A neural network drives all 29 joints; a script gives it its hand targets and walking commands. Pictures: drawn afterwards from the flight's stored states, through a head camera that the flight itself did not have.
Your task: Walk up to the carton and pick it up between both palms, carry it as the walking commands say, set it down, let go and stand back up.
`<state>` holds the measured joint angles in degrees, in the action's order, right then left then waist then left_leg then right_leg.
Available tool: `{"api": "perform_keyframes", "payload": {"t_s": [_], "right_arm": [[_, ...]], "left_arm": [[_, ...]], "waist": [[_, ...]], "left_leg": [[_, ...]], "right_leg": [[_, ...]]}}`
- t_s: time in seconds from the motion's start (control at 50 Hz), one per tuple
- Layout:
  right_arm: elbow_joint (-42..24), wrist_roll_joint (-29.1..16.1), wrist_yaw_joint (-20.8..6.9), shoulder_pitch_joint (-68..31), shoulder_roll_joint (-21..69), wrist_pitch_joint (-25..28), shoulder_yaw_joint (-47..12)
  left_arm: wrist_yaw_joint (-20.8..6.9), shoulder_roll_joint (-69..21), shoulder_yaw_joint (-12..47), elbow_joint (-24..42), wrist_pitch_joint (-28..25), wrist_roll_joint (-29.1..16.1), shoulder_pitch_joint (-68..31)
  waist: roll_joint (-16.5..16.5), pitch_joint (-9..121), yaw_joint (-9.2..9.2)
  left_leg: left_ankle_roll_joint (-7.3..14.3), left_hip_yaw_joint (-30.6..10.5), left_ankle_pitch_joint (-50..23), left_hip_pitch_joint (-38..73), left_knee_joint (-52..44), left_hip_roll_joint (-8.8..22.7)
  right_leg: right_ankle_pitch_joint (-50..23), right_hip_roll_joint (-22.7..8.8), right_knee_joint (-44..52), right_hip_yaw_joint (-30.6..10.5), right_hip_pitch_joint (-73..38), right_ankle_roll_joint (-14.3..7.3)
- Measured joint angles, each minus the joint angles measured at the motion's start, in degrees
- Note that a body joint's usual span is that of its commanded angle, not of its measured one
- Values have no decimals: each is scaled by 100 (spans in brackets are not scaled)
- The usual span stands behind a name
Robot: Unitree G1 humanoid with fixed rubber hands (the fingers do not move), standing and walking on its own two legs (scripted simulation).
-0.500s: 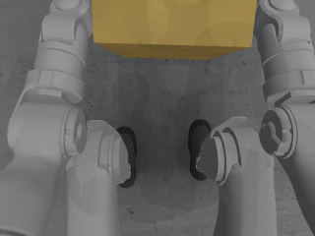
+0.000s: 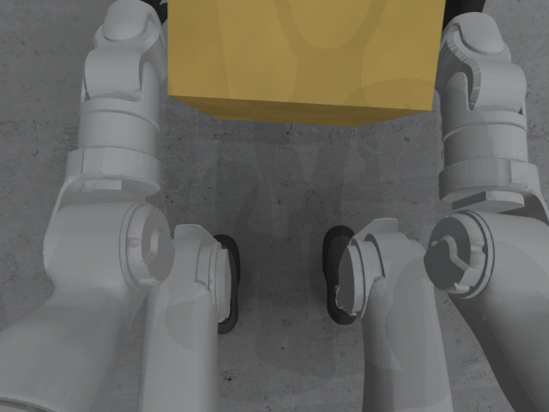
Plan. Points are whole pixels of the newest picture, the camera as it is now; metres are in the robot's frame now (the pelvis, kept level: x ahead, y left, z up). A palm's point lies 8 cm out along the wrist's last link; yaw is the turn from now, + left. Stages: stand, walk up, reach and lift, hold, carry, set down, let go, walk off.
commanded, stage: reach and lift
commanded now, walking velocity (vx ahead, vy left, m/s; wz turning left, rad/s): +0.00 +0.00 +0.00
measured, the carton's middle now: (296, 38) +0.55 -0.02 -0.19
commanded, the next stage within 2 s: none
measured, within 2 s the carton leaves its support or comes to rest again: neither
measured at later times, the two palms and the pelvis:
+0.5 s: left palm out of the picture +0.54 +0.14 -0.04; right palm (499, 10) +0.52 -0.19 -0.04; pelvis +0.00 +0.00 +0.05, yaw +0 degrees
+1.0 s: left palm out of the picture +0.52 +0.15 +0.03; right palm out of the picture +0.50 -0.18 +0.03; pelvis +0.01 +0.00 +0.10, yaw +0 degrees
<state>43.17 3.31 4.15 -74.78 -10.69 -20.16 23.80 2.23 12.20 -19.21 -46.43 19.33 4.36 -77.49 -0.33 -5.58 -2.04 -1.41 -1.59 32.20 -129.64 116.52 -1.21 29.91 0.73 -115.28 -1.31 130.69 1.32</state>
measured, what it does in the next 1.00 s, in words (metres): rises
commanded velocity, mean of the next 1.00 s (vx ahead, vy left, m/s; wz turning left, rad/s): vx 0.00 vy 0.00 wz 0.00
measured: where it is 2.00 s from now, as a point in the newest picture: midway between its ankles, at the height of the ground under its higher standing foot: (282, 295)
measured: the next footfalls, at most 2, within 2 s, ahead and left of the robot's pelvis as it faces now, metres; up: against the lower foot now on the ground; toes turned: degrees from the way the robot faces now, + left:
none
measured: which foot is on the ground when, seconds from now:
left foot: down 0.00-1.00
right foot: down 0.00-1.00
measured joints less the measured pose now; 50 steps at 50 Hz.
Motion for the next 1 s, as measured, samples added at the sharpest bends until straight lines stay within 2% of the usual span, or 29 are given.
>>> {"api": "perform_keyframes", "payload": {"t_s": [0.28, 0.58, 1.0], "right_arm": [[-430, 178, -117, 500, 290, -164, 234], [-514, 502, -294, 788, 469, -324, 491], [-811, 758, -405, 1376, 788, -497, 608]], "left_arm": [[-69, -239, -131, 462, 225, 115, 498], [-226, -491, -457, 468, 373, 497, 709], [-403, -736, -603, 719, 510, 711, 1324]], "waist": [[3, 598, -14], [-36, 962, 8], [-42, 1390, 31]], "left_leg": [[2, -22, -31, 182, -463, -46], [30, -6, -261, 657, -1140, -34], [43, -29, -362, 1486, -1942, -25]], "right_leg": [[10, -33, 458, 7, -219, 5], [-218, -17, 1141, -20, -699, 27], [-314, -18, 1953, -5, -1542, 21]]}}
